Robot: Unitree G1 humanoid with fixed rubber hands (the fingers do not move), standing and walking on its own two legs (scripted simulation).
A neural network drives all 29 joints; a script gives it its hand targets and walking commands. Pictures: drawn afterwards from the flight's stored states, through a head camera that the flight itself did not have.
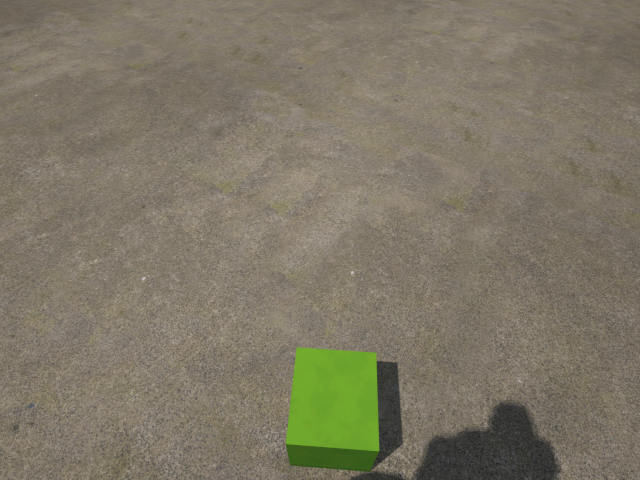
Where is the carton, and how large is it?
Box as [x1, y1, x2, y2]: [286, 347, 378, 471]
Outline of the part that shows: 297,347 286,436 286,447 290,465 369,471 378,452 375,353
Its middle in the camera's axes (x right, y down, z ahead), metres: +0.04 +0.48 +1.10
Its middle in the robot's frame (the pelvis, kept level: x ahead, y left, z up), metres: +0.44 -0.02 -0.67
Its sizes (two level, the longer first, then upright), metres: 0.251 0.225 0.226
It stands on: the floor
